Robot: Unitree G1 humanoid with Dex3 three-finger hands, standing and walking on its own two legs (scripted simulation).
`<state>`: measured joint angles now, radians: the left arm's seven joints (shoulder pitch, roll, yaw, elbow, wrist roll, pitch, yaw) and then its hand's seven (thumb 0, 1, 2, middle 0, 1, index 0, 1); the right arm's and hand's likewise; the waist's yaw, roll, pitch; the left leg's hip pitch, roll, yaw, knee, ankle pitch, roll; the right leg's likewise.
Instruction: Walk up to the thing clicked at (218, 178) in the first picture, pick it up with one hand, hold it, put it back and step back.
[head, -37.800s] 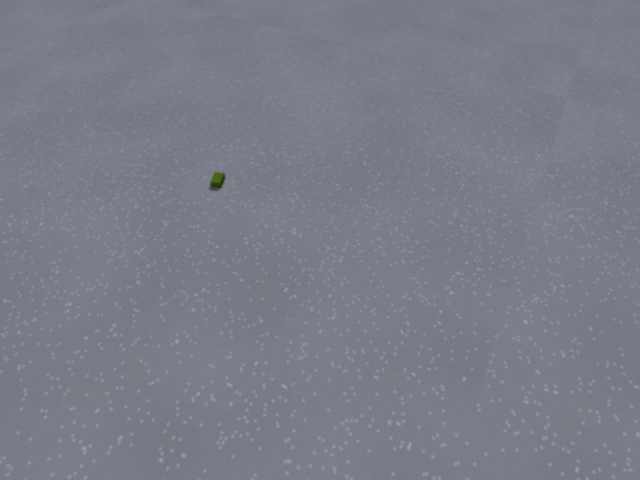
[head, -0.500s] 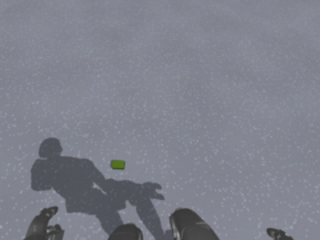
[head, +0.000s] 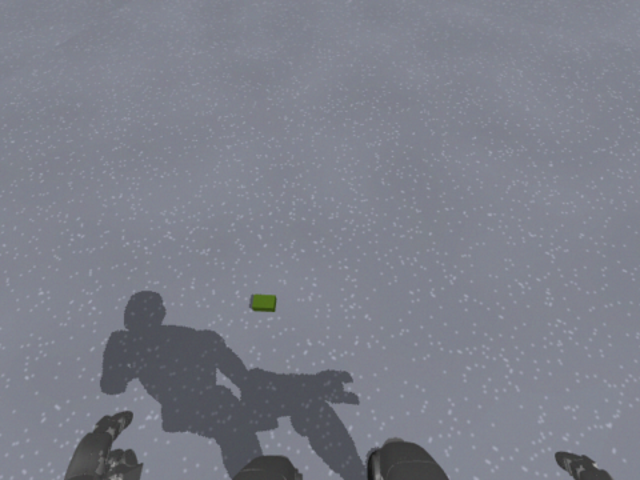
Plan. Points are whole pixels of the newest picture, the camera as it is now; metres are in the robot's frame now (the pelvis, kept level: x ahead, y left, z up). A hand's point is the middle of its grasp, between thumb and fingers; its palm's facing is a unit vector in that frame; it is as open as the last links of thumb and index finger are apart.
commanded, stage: step back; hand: left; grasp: from above
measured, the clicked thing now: (264, 303) +0.64 +0.21 -0.74
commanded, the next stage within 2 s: none
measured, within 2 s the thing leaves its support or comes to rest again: neither
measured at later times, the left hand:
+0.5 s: hand out of the picture -0.09 +0.24 -0.14, palm faces -0.07 -0.91 -0.41, open 7.4 cm
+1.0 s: hand out of the picture -0.24 +0.23 -0.15, palm faces -0.06 -0.91 -0.41, open 7.4 cm
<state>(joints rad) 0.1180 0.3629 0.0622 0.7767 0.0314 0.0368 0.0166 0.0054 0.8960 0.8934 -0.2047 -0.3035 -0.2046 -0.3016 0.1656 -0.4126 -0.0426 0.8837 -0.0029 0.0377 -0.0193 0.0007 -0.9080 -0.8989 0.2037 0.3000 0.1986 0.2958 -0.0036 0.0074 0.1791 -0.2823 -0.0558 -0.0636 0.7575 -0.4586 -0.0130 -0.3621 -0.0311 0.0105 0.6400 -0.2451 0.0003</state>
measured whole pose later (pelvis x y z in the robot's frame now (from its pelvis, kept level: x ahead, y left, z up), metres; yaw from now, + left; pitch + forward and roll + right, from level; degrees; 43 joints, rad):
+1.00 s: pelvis -0.35 -0.04 -0.01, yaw -4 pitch -2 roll +0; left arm 0.17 0.39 0.06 0.84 0.02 0.05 0.00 0.00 0.90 0.89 -0.20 -0.30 -0.20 -0.30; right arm 0.10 -0.39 -0.03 0.81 -0.03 0.04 -0.01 0.00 -0.90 -0.90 0.21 0.30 0.20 0.30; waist 0.02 0.01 0.17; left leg -0.41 0.05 0.00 0.65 -0.20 -0.01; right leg -0.26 0.02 0.05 0.77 -0.45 0.00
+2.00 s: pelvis -0.43 -0.02 +0.01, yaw +1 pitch -2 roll +0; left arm 0.19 0.38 0.03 1.04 0.01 -0.01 0.00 0.01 0.90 0.89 -0.20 -0.30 -0.20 -0.30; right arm 0.14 -0.35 -0.03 1.03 -0.03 -0.01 0.01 0.00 -0.91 -0.90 0.20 0.30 0.20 0.30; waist 0.02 -0.01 0.07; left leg -0.26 0.02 0.01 0.59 -0.29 -0.01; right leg -0.24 -0.03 0.00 0.59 -0.30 0.01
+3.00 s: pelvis -0.42 -0.03 +0.02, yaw +1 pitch -2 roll +0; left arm 0.10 0.35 0.00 1.15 0.01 -0.02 -0.01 0.01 0.90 0.89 -0.20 -0.30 -0.20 -0.30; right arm 0.09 -0.35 0.00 1.16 -0.01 -0.02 0.01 0.00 -0.91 -0.90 0.20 0.30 0.20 0.30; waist -0.01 0.01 0.05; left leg -0.13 0.03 0.01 0.32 -0.16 -0.02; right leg -0.11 -0.02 0.00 0.32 -0.18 0.01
